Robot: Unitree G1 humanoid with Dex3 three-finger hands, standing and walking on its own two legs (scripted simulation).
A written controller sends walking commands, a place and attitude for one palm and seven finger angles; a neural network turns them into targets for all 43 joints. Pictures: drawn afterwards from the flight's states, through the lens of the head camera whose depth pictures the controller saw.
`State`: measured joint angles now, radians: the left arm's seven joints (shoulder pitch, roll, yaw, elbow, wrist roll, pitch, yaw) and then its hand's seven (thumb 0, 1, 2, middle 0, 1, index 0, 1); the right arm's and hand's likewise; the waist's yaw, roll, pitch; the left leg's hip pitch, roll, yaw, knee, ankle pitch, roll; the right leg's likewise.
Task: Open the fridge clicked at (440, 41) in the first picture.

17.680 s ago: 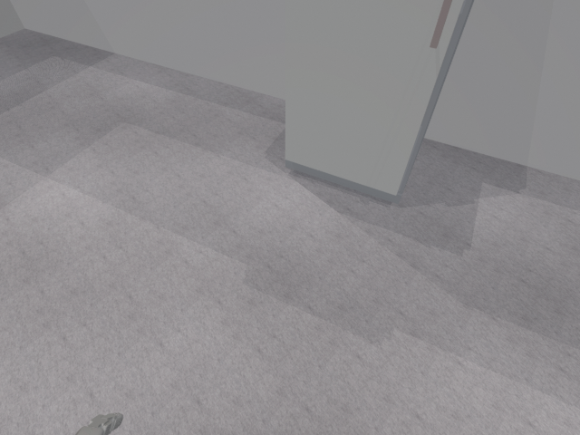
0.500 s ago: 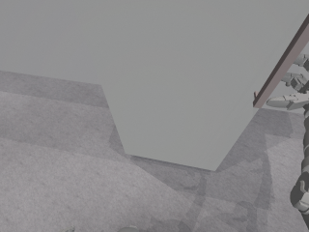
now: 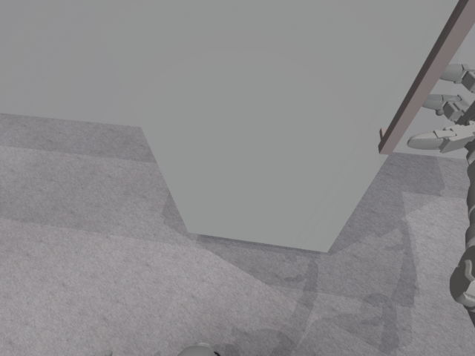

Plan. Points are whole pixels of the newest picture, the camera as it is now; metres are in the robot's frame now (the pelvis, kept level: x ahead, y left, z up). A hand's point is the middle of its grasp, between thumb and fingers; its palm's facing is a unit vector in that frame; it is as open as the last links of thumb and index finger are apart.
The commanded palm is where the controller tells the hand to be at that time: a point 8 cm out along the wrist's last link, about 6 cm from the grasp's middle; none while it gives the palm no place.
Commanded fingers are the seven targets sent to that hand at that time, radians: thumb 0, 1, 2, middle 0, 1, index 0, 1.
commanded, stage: slide the fingers in behind the handle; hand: right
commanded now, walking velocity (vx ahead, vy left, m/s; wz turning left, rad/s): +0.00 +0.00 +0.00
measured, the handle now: (422, 73) +0.53 -0.20 +0.19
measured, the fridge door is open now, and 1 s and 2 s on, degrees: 0 0 0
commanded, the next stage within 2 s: grip the handle and tug to test in 1.74 s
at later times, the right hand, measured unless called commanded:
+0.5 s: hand (430, 118) +0.48 -0.22 +0.15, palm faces +0.04 +1.00 +0.00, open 13.9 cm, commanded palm +0.46 -0.26 +0.15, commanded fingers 0.00 0.50 -0.30 0.30 1.20 0.30 1.20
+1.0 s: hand (417, 115) +0.48 -0.20 +0.15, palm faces +0.04 +1.00 +0.00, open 13.9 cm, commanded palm +0.46 -0.24 +0.15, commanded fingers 0.00 0.50 -0.30 0.30 1.20 0.30 1.20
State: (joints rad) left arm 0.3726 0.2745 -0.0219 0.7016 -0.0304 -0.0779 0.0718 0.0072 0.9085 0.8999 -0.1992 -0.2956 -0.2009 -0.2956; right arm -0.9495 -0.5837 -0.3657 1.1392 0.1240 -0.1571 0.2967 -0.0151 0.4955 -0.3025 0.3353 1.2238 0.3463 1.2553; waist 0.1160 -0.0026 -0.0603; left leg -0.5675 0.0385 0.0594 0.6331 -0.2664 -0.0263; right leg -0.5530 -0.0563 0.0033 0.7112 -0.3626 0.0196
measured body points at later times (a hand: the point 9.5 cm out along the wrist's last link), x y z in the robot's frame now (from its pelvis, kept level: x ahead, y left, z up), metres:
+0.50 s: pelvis +0.00 +0.00 +0.00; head +0.06 -0.01 +0.45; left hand +0.04 +0.27 -0.11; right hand +0.47 -0.27 +0.15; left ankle +0.02 +0.14 -0.72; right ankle -0.01 -0.13 -0.72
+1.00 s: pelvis +0.00 +0.00 +0.00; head +0.06 -0.01 +0.45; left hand +0.04 +0.27 -0.11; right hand +0.48 -0.25 +0.15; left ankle +0.02 +0.14 -0.72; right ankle -0.01 -0.13 -0.72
